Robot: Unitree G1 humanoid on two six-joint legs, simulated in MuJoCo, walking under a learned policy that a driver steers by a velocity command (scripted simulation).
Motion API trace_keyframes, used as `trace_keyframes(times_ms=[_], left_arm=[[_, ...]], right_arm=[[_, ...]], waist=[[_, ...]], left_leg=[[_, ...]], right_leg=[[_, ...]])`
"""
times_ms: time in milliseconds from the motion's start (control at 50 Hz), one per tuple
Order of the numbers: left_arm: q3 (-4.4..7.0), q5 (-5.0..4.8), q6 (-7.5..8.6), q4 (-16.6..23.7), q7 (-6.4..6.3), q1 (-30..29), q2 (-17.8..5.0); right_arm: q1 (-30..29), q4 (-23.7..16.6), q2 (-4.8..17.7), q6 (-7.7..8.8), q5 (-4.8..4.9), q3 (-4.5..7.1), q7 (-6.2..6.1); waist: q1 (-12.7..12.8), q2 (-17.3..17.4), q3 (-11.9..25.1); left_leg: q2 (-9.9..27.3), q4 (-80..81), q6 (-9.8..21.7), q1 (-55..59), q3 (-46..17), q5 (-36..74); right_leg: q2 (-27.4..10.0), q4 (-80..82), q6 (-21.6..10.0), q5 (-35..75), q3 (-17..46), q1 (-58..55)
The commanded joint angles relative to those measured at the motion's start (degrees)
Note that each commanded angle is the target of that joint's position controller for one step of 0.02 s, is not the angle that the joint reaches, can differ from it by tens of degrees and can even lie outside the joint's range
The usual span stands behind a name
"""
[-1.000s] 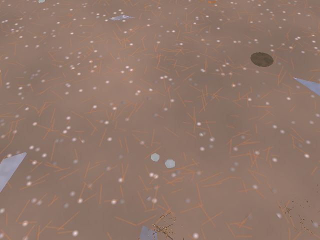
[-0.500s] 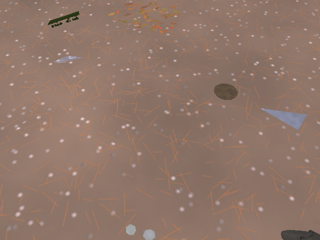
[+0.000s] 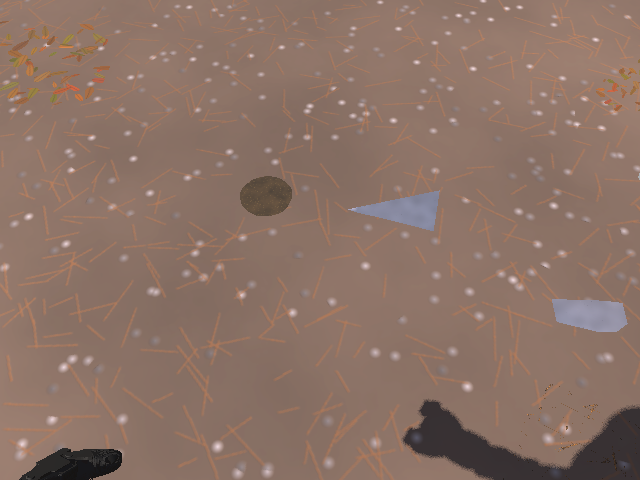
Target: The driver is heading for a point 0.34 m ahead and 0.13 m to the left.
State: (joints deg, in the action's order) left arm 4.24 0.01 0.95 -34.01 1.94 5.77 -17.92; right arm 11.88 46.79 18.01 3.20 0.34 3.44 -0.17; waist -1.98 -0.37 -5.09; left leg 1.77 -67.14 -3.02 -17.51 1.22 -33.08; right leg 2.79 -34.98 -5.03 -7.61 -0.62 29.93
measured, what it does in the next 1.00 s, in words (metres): walks ahead, turning left: left foot, then right foot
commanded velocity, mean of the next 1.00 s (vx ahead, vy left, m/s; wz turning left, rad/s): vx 0.04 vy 0.00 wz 0.29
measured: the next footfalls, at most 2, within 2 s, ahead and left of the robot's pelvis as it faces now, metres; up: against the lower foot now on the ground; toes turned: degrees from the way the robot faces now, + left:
left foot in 0.36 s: +0.13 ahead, +0.16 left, +0.00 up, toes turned +3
right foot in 0.68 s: +0.17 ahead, -0.09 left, +0.00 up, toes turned +16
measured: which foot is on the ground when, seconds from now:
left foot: up 0.00-0.34, down 0.36-0.68, up 0.70-1.00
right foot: down 0.00-0.40, up 0.42-0.66, down 0.68-1.00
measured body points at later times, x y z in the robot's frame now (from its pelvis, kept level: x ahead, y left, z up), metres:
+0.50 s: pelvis +0.09 +0.03 +0.02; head +0.12 +0.05 +0.46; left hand +0.24 +0.31 -0.09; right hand +0.22 -0.25 -0.09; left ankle +0.09 +0.16 -0.72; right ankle +0.09 -0.08 -0.68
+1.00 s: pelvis +0.10 +0.00 +0.03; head +0.14 +0.00 +0.48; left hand +0.11 +0.31 -0.07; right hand +0.35 -0.20 -0.08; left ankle +0.05 +0.14 -0.66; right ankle +0.13 -0.10 -0.72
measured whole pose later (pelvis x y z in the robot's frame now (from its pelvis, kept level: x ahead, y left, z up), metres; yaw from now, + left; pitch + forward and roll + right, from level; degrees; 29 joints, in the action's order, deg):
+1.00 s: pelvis +0.10 +0.00 +0.03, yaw +24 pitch +2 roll +0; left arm 3.9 0.7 -0.8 -41.1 -2.3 9.8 -14.8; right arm 9.6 38.5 18.0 -3.7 1.1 5.2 -0.6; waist 1.0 1.6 -3.0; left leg 2.7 -52.1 -6.2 -27.6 -1.4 -21.6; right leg -2.3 -23.1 -1.6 -13.2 -7.6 11.5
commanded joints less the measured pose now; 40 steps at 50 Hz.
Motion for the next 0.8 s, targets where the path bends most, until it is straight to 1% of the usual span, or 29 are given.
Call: trace_keyframes(times_ms=[20, 60, 100, 120, 160, 180, 220, 260, 320, 340, 360, 380, 400, 420, 440, 460, 480, 500, 540, 580, 620, 660, 680, 700, 720, 740, 760, 780, 800], left_arm=[[2.59, -0.95, 0.43, 3.13, -0.7, 6.27, -8.4], [1.73, 0.57, 0.27, 3.65, -1.19, 2.73, -6.56], [1.14, 1.29, 0.99, 2.41, -1.38, 2.09, -5.5], [0.76, 1.37, 1.3, 1.51, -1.53, 1.97, -4.69], [0.06, 1.57, 1.37, -0.13, -1.84, 1.05, -2.97], [0.02, 1.89, 1.29, -0.9, -1.94, 1.0, -3.01], [0.05, 2.55, 1.09, -2.41, -1.94, 1.25, -3.69], [0.35, 2.33, 0.63, -3.44, -2.02, 1.26, -4.97], [0.77, 0.79, -0.55, -4.38, -2.84, 1.3, -6.16], [0.81, 0.31, -0.85, -4.84, -3.13, 2.01, -5.98], [0.83, 0.09, -0.97, -5.42, -3.43, 3.61, -5.4], [0.94, 0.74, -0.77, -5.02, -3.74, 5.43, -4.64], [0.75, 1.35, -0.54, -3.97, -3.99, 4.5, -2.89], [0.72, 1.53, -0.6, -2.92, -4.13, -0.36, -2.63], [0.82, 1.01, -0.75, -2.07, -4.16, -2.58, -2.12], [1.08, 0.56, -0.97, -1.77, -4.07, -3.71, -2.25], [1.47, 0.12, -1.17, -2.15, -3.88, -2.21, -2.76], [1.48, -0.13, -1.24, -2.49, -3.8, -1.05, -2.67], [1.04, -0.22, -0.9, -2.52, -3.9, -1.81, -1.59], [0.62, -0.67, -0.41, -2.71, -3.21, -1.3, -0.49], [0.95, -1.06, -0.22, -3.32, -2.31, 1.16, -1.45], [1.82, -0.6, -0.26, -4.73, -2.04, 5.26, -2.88], [2.84, 0.22, -0.5, -4.61, -2.54, 6.82, -6.46], [3.95, 1.79, -1.24, -3.69, -2.89, 5.37, -12.25], [3.26, 3.19, -0.65, -2.72, -2.76, 5.05, -10.09], [2.27, 2.96, -0.07, -2.01, -2.89, 2.03, -7.0], [1.89, 2.02, 0.23, -1.78, -3.03, -0.84, -5.58], [1.56, 1.02, 0.4, -1.62, -3.34, -2.06, -4.55], [1.31, 0.79, 0.38, -1.88, -3.76, -1.78, -4.35]], right_arm=[[-1.02, -5.39, 7.38, 0.35, -0.18, 1.13, -0.78], [2.18, -4.27, 7.86, -1.43, -0.27, 1.41, -1.21], [4.5, -3.05, 5.66, -2.15, -0.53, 0.94, -1.55], [4.61, -2.81, 4.46, -2.33, -0.7, 0.59, -1.74], [3.85, -2.29, 2.32, -2.64, -0.73, -0.23, -1.7], [2.68, -2.24, 2.17, -2.82, -0.49, -0.39, -1.58], [0.22, -2.6, 3.51, -3.22, 0.01, -0.13, -1.44], [-2.06, -3.73, 5.26, -3.49, 0.24, 0.41, -1.4], [-1.93, -4.68, 5.52, -3.44, -0.08, 0.79, -1.15], [-1.21, -4.68, 5.31, -3.37, -0.4, 0.79, -0.93], [-0.92, -5.04, 6.2, -3.3, -0.78, 0.97, -0.77], [-1.03, -5.59, 9.72, -3.28, -1.07, 1.79, -0.87], [-0.79, -5.38, 11.13, -3.48, -0.16, 2.55, -0.97], [0.48, -5.67, 10.51, -3.56, -0.11, 2.7, -0.89], [2.27, -5.51, 9.75, -3.32, -0.7, 2.6, -1.1], [4.15, -5.54, 9.81, -2.64, -1.22, 2.74, -1.19], [3.53, -5.92, 10.29, -2.01, -1.03, 2.98, -1.35], [1.22, -6.49, 10.39, -1.86, -0.31, 3.2, -1.67], [-1.52, -7.2, 9.6, -3.08, 1.0, 3.46, -2.22], [-2.32, -7.81, 9.84, -4.9, 1.02, 3.86, -2.6], [-3.22, -8.7, 9.92, -5.75, 1.2, 4.13, -2.5], [-4.62, -9.66, 8.54, -5.93, 1.75, 3.7, -2.41], [-2.38, -9.59, 5.88, -5.85, 0.96, 2.97, -2.32], [-0.1, -10.93, 2.49, -5.23, 0.38, 2.1, -1.99], [0.22, -10.49, 7.51, -4.43, -0.22, 3.54, -1.98], [0.46, -9.17, 10.53, -4.51, 0.57, 4.76, -1.89], [1.54, -7.86, 10.14, -5.09, 0.64, 5.03, -2.17], [1.89, -7.23, 9.33, -5.69, 0.53, 4.97, -2.45], [1.24, -7.52, 8.07, -5.99, 0.54, 4.65, -2.38]], waist=[[3.64, 0.3, 15.45], [0.3, -1.89, 13.48], [-0.71, -2.72, 14.62], [-0.91, -2.87, 15.08], [-0.61, -3.86, 15.42], [0.18, -4.83, 14.82], [1.57, -5.55, 12.56], [2.5, -5.66, 9.49], [1.86, -5.11, 7.71], [1.35, -4.48, 7.65], [1.41, -2.62, 7.54], [3.61, 3.8, 8.12], [4.44, 12.06, 8.7], [1.27, 14.46, 6.81], [-0.33, 15.98, 7.39], [-1.97, 15.85, 8.27], [-0.97, 12.42, 9.37], [0.59, 9.65, 10.09], [1.02, 8.52, 10.89], [0.9, 10.17, 12.59], [1.51, 11.44, 13.19], [3.64, 10.0, 12.59], [2.74, 3.1, 12.83], [0.3, -15.33, 11.15], [1.53, -12.98, 10.99], [0.41, -7.41, 8.67], [-0.86, -5.42, 7.02], [-0.63, -5.71, 6.27], [0.01, -6.39, 5.74]], left_leg=[[2.14, -7.35, 0.18, -22.32, -5.98, 5.29], [3.61, -3.37, -0.08, -14.05, -5.43, 7.94], [3.49, 0.97, -0.81, -9.47, -4.25, 9.93], [3.75, 4.74, -1.14, -8.06, -4.22, 11.46], [4.7, 13.64, -1.41, -3.93, -4.29, 16.31], [4.72, 16.98, -1.37, -2.25, -4.08, 18.79], [4.42, 21.38, -1.02, -0.57, -3.9, 20.61], [3.66, 24.19, -0.28, -2.06, -3.25, 17.7], [2.01, 30.13, 1.51, -2.47, -1.02, 16.74], [1.63, 34.05, 2.4, -1.24, -0.83, 20.38], [2.64, 37.65, 3.75, 0.0, -2.96, 28.08], [6.52, 38.07, 5.93, 1.36, -8.56, 40.41], [10.16, 41.54, 10.4, 1.62, -16.02, 39.83], [12.88, 44.84, 14.24, 3.47, -22.9, 38.29], [15.39, 46.57, 16.91, 7.2, -27.02, 40.49], [17.05, 47.2, 18.96, 10.58, -29.72, 45.14], [16.89, 45.79, 19.0, 12.42, -28.53, 48.76], [15.4, 44.18, 17.17, 12.97, -25.79, 51.01], [11.75, 43.07, 13.69, 13.02, -22.36, 50.99], [9.59, 42.51, 12.81, 10.68, -21.36, 50.57], [8.54, 42.41, 12.37, 8.71, -22.57, 45.68], [5.54, 40.66, 9.41, 3.33, -22.47, 32.47], [1.77, 33.39, 6.27, -4.34, -19.22, 18.9], [-7.51, 21.5, 2.61, -16.68, -10.18, -0.99], [-4.08, 8.02, 0.78, -17.72, -11.09, -4.53], [-3.0, 2.04, 0.52, -17.77, -11.27, -0.83], [-2.32, 0.29, -0.12, -18.28, -10.36, 2.94], [-1.78, -1.04, -1.02, -19.32, -9.95, 6.37], [-1.71, -2.57, -1.94, -19.37, -9.07, 8.58]], right_leg=[[-16.71, 13.18, -12.84, 20.7, 24.85, -28.95], [-15.55, 15.38, -11.81, 22.37, 19.91, -17.22], [-14.56, 15.74, -11.81, 28.57, 15.01, -13.14], [-13.95, 15.78, -11.33, 29.66, 12.72, -12.52], [-12.37, 16.42, -9.61, 24.96, 8.67, -11.5], [-12.18, 17.41, -9.12, 20.08, 7.83, -10.93], [-12.91, 19.26, -8.76, 8.6, 8.23, -10.22], [-14.21, 19.68, -8.64, 0.18, 9.92, -11.38], [-15.46, 16.54, -7.51, -1.65, 11.15, -15.3], [-14.99, 14.66, -6.19, 0.08, 10.52, -16.41], [-13.56, 11.65, -3.9, 1.4, 8.98, -17.0], [-9.06, 5.58, -0.91, -0.19, 4.62, -15.51], [-2.34, -0.56, 2.79, -4.32, -2.62, -12.41], [1.03, -4.85, 4.63, -8.32, -3.19, -6.89], [2.27, -10.14, 4.9, -17.36, -1.16, -1.64], [2.43, -19.1, 5.19, -26.88, 1.97, 2.81], [1.2, -24.76, 5.53, -28.09, 4.31, 5.03], [-0.22, -24.11, 5.92, -25.7, 5.33, 5.39], [-0.7, -14.22, 7.21, -20.82, 4.22, 2.48], [0.62, -7.11, 8.02, -15.86, 3.0, -4.42], [1.31, 0.83, 7.91, -11.19, 2.41, -10.06], [0.39, 13.51, 6.49, -0.76, 1.51, -19.47], [-8.5, 15.96, 3.42, 0.56, 9.23, -26.53], [-22.51, 18.19, -5.35, 10.59, 25.98, -28.02], [-27.66, 19.05, -11.55, 11.75, 30.75, -24.21], [-24.66, 18.68, -10.74, 10.65, 24.97, -21.74], [-20.6, 18.04, -7.86, 8.5, 18.93, -21.01], [-18.47, 17.83, -6.34, 7.84, 15.14, -21.56], [-17.5, 17.66, -6.35, 11.28, 12.26, -21.22]])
